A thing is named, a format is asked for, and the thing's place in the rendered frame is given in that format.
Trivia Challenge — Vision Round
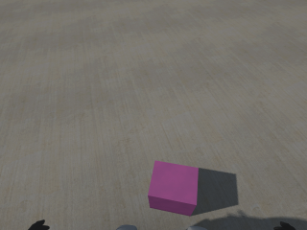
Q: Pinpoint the left robot hand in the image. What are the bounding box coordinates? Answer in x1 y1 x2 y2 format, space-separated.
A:
28 219 50 230

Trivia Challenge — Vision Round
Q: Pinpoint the carton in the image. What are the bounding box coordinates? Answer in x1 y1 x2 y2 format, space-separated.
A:
148 160 199 217

